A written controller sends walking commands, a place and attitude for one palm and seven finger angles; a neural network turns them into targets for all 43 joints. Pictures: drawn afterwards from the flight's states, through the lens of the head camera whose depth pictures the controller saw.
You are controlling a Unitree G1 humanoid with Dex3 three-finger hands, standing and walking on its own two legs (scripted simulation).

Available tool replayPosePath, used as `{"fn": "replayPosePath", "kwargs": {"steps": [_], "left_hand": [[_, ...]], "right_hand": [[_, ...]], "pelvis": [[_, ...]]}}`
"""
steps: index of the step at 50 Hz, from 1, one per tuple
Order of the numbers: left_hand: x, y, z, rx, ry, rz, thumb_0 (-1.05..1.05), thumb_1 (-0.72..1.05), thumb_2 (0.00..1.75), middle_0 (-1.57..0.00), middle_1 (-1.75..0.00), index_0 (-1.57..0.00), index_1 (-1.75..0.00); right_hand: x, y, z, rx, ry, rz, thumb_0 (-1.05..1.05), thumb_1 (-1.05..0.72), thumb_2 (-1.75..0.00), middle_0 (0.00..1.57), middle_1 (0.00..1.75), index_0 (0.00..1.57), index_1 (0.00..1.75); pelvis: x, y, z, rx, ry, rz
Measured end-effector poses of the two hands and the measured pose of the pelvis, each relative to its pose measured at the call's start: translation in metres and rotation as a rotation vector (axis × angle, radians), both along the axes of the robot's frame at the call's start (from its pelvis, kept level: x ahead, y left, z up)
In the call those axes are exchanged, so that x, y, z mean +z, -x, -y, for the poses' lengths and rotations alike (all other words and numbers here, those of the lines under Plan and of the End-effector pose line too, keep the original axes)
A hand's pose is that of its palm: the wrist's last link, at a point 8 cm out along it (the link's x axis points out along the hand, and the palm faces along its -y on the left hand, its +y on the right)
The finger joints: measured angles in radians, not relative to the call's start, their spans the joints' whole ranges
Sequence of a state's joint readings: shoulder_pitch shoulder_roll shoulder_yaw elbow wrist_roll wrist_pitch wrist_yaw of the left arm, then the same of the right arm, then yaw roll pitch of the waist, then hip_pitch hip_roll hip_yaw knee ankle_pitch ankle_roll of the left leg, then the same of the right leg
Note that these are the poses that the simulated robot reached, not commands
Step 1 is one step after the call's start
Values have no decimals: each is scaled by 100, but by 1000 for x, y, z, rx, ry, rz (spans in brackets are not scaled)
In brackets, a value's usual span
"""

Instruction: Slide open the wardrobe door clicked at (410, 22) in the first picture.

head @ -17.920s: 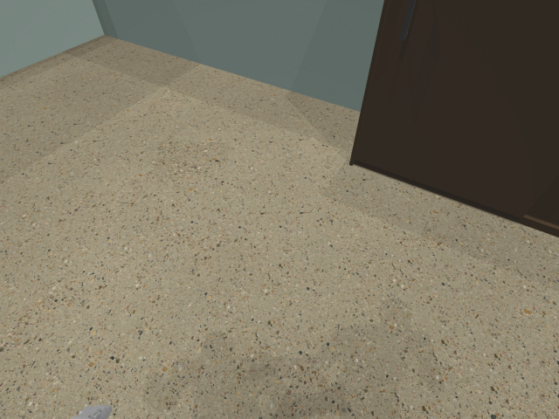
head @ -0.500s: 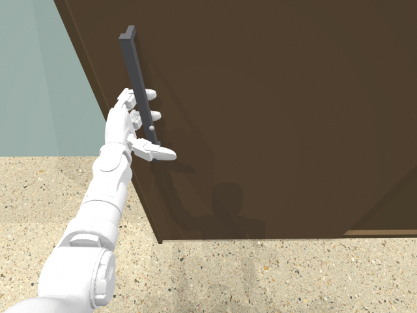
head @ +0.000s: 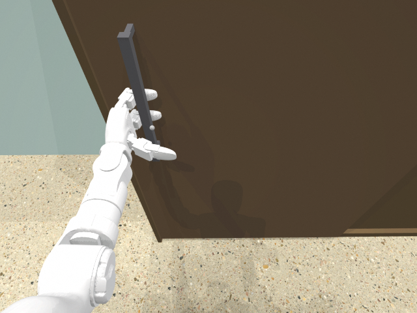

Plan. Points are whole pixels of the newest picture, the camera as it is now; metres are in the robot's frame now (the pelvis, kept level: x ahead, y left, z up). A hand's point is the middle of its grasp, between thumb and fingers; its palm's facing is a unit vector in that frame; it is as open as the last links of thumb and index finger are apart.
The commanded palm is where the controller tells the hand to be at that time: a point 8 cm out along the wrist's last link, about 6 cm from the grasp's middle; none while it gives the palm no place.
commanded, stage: slide the fingers in behind the handle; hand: left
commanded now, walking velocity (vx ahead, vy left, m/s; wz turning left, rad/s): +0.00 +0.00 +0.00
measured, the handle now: (145, 105) +0.50 +0.13 +0.13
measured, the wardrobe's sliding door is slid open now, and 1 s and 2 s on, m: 0.00 0.00 0.00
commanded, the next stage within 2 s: grip the handle and tug to test in 0.04 s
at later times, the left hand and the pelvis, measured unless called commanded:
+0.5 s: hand (150, 127) +0.44 +0.11 +0.12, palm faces -0.01 -1.00 +0.00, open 11.1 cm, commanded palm +0.41 +0.16 +0.12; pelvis +0.00 +0.01 +0.00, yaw +0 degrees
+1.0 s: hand (152, 125) +0.44 +0.11 +0.12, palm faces -0.02 -1.00 +0.01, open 5.7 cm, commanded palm +0.41 +0.16 +0.12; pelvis +0.01 +0.00 +0.00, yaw -1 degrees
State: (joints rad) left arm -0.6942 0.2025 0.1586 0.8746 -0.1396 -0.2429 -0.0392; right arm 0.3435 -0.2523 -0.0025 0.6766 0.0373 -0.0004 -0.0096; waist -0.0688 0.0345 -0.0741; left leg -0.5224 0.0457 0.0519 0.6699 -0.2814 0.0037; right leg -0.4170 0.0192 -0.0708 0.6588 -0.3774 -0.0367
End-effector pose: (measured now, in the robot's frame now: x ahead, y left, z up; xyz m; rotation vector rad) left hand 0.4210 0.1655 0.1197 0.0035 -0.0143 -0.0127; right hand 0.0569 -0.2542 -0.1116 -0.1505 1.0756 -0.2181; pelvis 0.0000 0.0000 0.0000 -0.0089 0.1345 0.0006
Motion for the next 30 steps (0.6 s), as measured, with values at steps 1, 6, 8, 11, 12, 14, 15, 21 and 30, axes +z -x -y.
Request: {"fn": "replayPosePath", "kwargs": {"steps": [1,6,8,11,12,14,15,21,30], "left_hand": [[0,0,0,1,2,2,-2,-50,30,-30,-120,-29,-120],[3,2,-1,-1,1,19,-2,-50,30,-30,-120,-30,-120],[3,2,-1,-3,2,16,-2,-50,30,-30,-120,-30,-120],[2,2,-2,-6,4,10,-2,-48,31,-31,-120,-30,-120],[2,2,-2,-7,4,9,-2,-47,31,-31,-120,-30,-120],[2,2,-2,-8,5,8,-2,-44,33,-31,-121,-30,-120],[3,2,-2,-8,5,8,-2,-41,34,-31,-121,-30,-121],[2,2,-2,-1,7,9,-2,-21,42,-33,-124,-31,-123],[2,0,-2,2,5,10,-1,18,59,-36,-128,-33,-129]], "right_hand": [[0,0,0,-1,0,-1,1,-91,-90,20,30,21,30],[0,-1,-2,-3,0,5,1,-91,-90,20,30,20,30],[1,-2,-2,-3,0,9,1,-91,-90,20,30,20,30],[2,-5,-4,-1,0,16,1,-91,-90,20,30,21,30],[2,-6,-4,-1,1,20,1,-91,-90,20,30,21,30],[3,-7,-5,-2,3,27,1,-91,-90,20,30,21,30],[4,-8,-5,-1,4,29,1,-91,-90,20,30,21,30],[4,-11,-7,6,3,38,1,-91,-90,20,30,21,30],[2,-8,-9,4,-1,25,1,-91,-90,20,30,21,30]], "pelvis": [[0,0,0,-1,0,0],[0,-1,-2,-3,1,1],[0,-1,-3,-3,1,2],[1,-1,-3,-4,1,4],[1,-1,-4,-5,1,4],[1,-1,-4,-4,2,5],[1,-1,-5,-4,2,6],[0,0,-7,-4,3,4],[0,-1,-8,-4,4,1]]}}
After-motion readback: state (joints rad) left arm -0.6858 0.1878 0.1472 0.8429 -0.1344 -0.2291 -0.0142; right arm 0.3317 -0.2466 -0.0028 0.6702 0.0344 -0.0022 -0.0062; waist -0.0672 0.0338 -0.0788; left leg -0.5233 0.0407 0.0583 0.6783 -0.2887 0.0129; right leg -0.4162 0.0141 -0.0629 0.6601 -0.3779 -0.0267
